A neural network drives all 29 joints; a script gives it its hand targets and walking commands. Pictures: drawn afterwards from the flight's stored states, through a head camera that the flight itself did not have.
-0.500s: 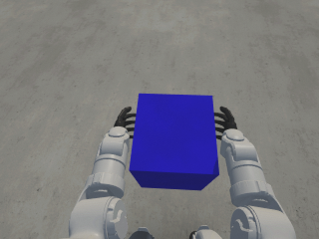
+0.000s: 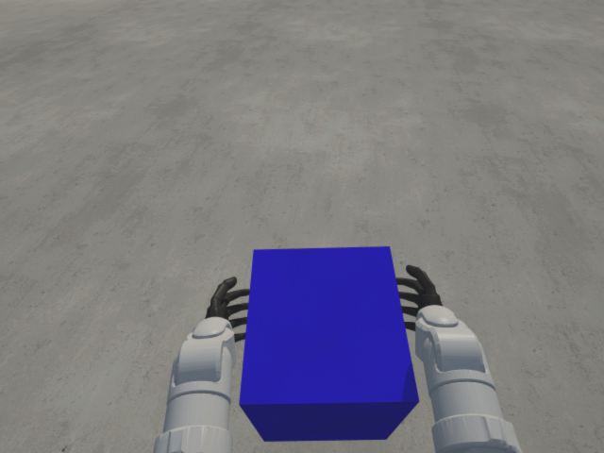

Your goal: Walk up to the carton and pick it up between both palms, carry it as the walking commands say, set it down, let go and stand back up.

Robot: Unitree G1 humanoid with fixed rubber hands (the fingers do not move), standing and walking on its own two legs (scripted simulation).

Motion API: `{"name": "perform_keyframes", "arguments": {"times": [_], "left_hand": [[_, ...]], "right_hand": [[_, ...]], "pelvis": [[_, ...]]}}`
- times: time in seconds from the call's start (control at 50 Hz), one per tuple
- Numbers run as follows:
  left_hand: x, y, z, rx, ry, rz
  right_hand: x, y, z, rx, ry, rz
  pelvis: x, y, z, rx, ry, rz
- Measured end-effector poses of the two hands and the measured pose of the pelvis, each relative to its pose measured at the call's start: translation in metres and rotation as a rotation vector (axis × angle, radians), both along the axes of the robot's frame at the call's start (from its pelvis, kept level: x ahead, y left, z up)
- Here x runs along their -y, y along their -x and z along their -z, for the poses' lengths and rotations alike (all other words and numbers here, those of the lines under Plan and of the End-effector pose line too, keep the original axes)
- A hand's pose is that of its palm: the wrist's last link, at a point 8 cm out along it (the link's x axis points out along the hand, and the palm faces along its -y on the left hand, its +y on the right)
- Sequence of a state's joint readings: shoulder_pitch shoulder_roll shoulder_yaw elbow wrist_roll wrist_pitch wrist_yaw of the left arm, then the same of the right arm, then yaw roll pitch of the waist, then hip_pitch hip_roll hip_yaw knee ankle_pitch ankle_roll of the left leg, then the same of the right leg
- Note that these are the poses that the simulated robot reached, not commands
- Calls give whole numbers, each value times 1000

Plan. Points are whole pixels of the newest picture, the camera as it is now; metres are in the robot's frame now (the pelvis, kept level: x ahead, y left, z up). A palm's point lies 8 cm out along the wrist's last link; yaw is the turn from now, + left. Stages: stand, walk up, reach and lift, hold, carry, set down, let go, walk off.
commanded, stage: reach and lift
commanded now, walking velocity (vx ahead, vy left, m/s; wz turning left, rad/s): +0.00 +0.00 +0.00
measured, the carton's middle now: (323, 349) +0.31 +0.01 -0.05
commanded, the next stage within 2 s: hold in 1.12 s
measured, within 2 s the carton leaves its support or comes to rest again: neither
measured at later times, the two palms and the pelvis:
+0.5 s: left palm (225, 326) +0.30 +0.14 +0.04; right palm (434, 323) +0.30 -0.14 +0.04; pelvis -0.01 +0.00 +0.00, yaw +0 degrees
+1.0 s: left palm (215, 347) +0.27 +0.15 +0.03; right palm (432, 332) +0.28 -0.13 +0.04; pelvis -0.02 +0.00 +0.00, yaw +0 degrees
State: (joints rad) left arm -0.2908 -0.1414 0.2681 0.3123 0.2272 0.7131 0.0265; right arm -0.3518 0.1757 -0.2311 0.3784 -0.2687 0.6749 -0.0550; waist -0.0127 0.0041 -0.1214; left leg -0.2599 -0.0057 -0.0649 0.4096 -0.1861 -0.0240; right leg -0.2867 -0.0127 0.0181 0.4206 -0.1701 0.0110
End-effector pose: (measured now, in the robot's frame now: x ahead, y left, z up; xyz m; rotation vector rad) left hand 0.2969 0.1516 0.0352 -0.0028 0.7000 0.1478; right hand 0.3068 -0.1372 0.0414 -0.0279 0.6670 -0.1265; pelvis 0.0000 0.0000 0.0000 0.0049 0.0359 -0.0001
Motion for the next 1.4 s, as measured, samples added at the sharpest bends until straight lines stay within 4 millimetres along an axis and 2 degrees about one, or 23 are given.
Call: {"name": "perform_keyframes", "arguments": {"times": [0.18, 0.28, 0.42, 0.62, 0.74, 1.06, 1.2, 1.4], "left_hand": [[-2, 18, -2, -15, -24, 4], [3, 17, 2, -40, -37, 30], [9, 3, -2, -36, -62, 54], [5, -8, 0, -38, -29, 25], [-1, 1, 3, -36, -23, 5], [2, 29, 2, -25, -54, 18], [8, 24, 3, -33, -64, 40], [6, 9, 3, -48, -50, 21]], "right_hand": [[-3, 18, -5, -10, -8, -8], [0, 23, -2, -20, 21, 30], [6, 15, 0, -15, -2, 56], [2, 1, 2, -28, 13, 33], [-3, 2, 1, -31, 25, 10], [-2, 29, -4, 0, 21, 11], [3, 28, -5, 7, 21, 38], [2, 14, 0, -12, 18, 33]], "pelvis": [[-1, 13, 1, 39, 2, 0], [-2, 19, 3, 58, 3, 0], [-2, 15, 4, 60, 3, 0], [-2, 2, 2, 33, 3, 0], [-2, 3, -1, 20, 3, 0], [-2, 24, 2, 64, 3, 0], [-2, 24, 4, 74, 3, 0], [-3, 10, 3, 53, 4, 0]]}}
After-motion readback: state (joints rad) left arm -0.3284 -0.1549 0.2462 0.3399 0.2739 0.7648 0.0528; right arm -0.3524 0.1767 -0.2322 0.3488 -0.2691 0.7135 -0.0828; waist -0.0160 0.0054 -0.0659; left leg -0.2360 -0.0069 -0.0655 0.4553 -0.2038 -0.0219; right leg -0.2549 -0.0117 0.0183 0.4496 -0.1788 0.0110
